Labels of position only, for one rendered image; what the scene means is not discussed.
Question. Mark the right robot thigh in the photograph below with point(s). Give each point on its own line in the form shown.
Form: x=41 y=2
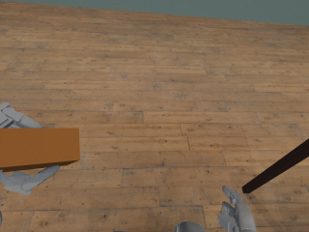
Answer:
x=189 y=226

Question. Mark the sponge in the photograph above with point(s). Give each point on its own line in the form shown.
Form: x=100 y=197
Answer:
x=35 y=148

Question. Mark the table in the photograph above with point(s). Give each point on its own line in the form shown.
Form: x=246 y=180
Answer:
x=297 y=155

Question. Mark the left robot hand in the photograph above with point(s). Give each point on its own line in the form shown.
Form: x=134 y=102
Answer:
x=20 y=182

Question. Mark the right robot hand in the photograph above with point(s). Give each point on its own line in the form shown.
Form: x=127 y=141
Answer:
x=238 y=218

